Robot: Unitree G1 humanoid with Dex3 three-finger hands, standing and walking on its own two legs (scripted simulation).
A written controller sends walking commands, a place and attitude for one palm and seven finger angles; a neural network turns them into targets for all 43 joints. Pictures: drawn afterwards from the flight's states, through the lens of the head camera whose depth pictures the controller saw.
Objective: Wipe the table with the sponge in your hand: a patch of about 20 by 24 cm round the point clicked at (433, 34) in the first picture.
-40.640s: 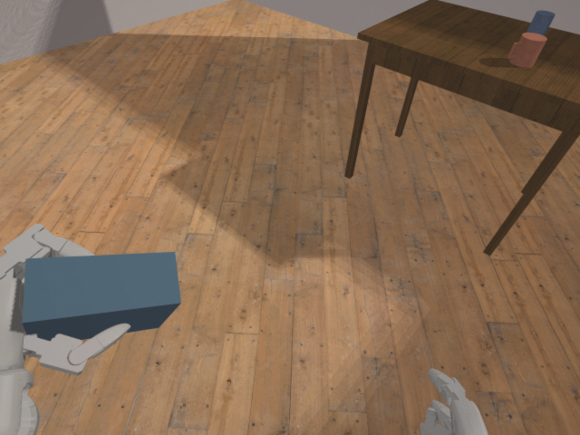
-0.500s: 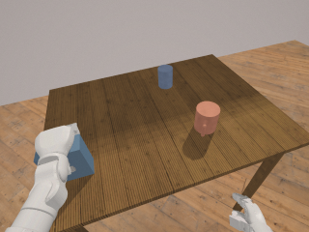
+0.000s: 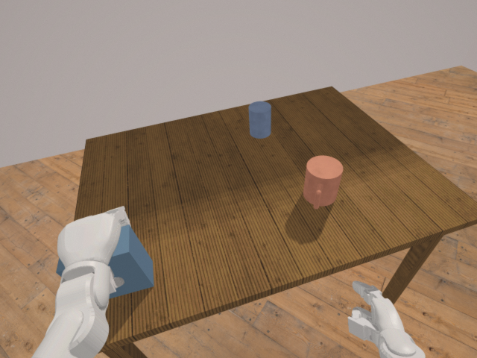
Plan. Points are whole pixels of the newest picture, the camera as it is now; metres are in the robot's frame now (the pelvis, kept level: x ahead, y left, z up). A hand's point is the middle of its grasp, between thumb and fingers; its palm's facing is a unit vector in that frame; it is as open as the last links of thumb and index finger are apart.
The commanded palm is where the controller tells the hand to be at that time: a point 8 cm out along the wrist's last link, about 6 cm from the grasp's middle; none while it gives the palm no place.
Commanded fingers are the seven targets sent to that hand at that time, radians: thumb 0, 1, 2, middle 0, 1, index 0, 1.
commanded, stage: lift the sponge slowly off the table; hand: left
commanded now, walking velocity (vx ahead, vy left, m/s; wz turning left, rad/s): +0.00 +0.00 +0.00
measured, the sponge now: (115, 271) +0.24 +0.27 +0.01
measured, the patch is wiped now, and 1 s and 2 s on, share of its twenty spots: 1.00 1.00 1.00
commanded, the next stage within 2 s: none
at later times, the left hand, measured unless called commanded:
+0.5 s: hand (110, 257) +0.24 +0.26 +0.07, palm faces +0.03 -0.13 -0.99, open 9.9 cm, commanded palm +0.22 +0.25 +0.14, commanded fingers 0.00 0.10 1.30 -1.20 -1.60 -1.20 -1.60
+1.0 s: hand (110, 239) +0.25 +0.25 +0.10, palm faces +0.06 -0.12 -0.99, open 9.9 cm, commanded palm +0.22 +0.25 +0.17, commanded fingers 0.00 0.10 1.30 -1.20 -1.60 -1.20 -1.60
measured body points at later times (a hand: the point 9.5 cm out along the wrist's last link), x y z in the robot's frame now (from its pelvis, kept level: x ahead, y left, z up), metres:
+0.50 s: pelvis +0.00 +0.00 +0.00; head -0.03 -0.04 +0.45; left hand +0.23 +0.26 +0.13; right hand +0.24 -0.21 -0.07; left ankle +0.01 +0.11 -0.74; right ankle -0.02 -0.10 -0.74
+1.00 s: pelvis +0.00 -0.01 +0.00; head -0.03 -0.06 +0.45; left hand +0.25 +0.25 +0.16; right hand +0.25 -0.21 -0.08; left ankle +0.01 +0.11 -0.74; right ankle -0.02 -0.10 -0.74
